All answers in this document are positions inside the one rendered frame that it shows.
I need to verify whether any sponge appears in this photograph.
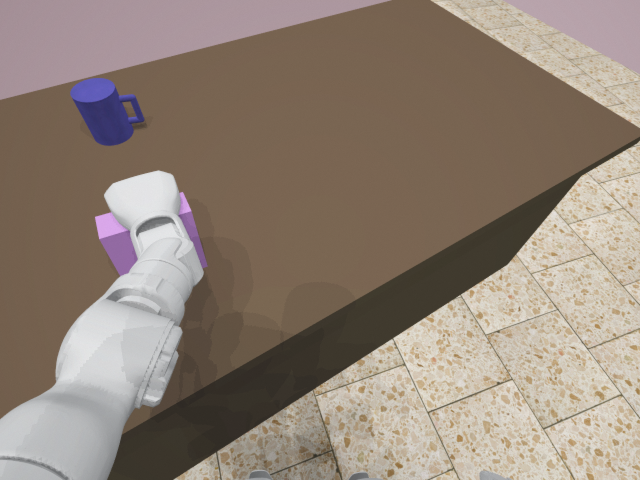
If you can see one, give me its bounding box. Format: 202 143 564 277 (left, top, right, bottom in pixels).
95 192 208 276

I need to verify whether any left robot hand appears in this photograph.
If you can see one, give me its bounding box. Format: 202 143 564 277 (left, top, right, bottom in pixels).
104 170 181 231

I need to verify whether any robot left forearm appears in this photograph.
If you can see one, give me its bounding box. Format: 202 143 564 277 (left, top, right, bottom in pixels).
56 211 204 382

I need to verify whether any table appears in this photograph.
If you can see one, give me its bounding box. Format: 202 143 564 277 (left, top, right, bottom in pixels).
0 0 640 480

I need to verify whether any robot left upper arm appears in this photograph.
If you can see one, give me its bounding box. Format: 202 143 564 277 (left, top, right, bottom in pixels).
0 299 183 480

